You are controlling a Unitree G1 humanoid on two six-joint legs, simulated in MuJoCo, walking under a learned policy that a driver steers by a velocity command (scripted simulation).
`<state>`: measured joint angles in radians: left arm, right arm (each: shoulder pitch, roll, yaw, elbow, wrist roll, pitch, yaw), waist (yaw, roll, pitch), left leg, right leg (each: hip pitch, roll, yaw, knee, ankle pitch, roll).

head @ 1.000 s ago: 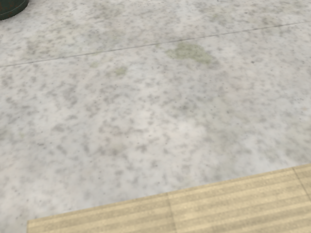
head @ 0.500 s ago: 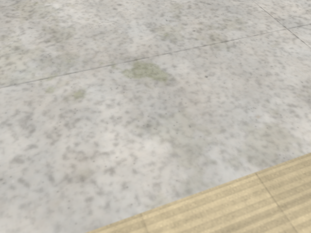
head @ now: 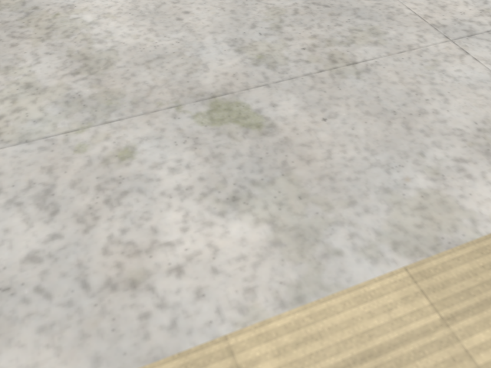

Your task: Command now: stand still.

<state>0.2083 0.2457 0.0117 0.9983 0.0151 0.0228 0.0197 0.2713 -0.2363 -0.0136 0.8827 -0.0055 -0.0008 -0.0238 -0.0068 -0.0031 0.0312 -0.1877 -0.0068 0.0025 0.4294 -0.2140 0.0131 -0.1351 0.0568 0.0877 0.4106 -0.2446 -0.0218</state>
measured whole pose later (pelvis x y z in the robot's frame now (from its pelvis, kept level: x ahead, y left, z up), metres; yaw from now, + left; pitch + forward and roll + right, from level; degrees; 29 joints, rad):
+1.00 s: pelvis +0.01 +0.00 +0.00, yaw +0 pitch -1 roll +0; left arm 0.26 0.18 0.00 1.17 0.01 0.01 0.04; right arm 0.29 -0.16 0.01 1.11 0.00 -0.01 -0.04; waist -0.01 -0.01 0.03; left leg -0.18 -0.01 0.00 0.42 -0.22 0.02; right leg -0.13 0.05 0.08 0.39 -0.24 -0.02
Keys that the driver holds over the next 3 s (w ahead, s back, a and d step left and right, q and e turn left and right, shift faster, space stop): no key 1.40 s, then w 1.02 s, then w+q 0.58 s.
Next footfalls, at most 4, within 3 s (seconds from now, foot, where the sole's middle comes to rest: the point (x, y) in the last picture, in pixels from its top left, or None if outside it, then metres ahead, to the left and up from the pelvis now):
2.04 left None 0.38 0.07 -0.78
2.58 right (287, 307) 0.70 -0.10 -0.78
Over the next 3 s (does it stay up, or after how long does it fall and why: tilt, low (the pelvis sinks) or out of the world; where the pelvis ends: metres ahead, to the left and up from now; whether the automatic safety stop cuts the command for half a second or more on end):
stays up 0.74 -0.01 0.00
